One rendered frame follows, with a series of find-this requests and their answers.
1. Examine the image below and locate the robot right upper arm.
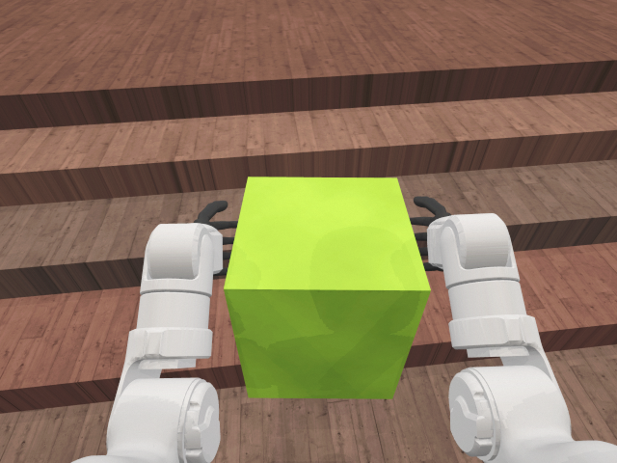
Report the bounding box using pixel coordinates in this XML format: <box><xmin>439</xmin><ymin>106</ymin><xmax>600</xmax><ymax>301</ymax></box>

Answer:
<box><xmin>449</xmin><ymin>366</ymin><xmax>617</xmax><ymax>463</ymax></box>

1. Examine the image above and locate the left robot forearm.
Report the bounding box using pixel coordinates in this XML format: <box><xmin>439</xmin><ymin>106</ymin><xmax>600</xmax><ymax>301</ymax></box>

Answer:
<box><xmin>106</xmin><ymin>223</ymin><xmax>223</xmax><ymax>452</ymax></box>

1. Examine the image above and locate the robot left hand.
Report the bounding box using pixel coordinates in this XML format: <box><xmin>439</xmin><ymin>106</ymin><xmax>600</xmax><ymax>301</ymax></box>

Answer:
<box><xmin>194</xmin><ymin>201</ymin><xmax>238</xmax><ymax>276</ymax></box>

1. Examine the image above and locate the right robot forearm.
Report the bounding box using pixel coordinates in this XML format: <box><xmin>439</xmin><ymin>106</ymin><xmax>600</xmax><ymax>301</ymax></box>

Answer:
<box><xmin>427</xmin><ymin>213</ymin><xmax>572</xmax><ymax>433</ymax></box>

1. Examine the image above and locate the robot left upper arm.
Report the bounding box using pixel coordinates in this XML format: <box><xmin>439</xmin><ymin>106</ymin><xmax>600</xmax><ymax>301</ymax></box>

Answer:
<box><xmin>71</xmin><ymin>378</ymin><xmax>221</xmax><ymax>463</ymax></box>

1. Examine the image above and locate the carton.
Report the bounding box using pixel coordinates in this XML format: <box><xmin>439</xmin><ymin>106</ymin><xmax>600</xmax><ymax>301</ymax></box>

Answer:
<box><xmin>224</xmin><ymin>177</ymin><xmax>431</xmax><ymax>399</ymax></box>

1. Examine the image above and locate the robot right hand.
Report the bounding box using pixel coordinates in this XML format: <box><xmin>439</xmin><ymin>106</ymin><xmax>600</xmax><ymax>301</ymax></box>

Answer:
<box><xmin>410</xmin><ymin>196</ymin><xmax>451</xmax><ymax>272</ymax></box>

